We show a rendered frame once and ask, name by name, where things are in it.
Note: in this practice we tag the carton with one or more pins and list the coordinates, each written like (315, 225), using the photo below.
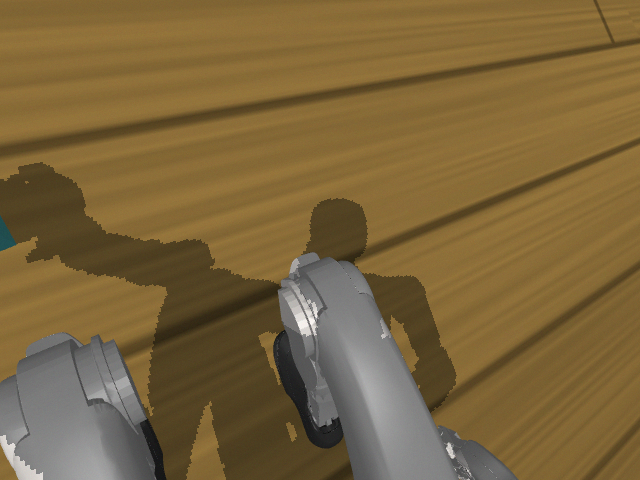
(6, 239)

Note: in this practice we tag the left robot foot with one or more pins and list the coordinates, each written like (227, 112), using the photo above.
(155, 449)

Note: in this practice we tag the right robot foot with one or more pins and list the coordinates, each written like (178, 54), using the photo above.
(323, 437)

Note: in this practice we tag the right robot hand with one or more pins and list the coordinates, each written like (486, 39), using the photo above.
(473, 461)

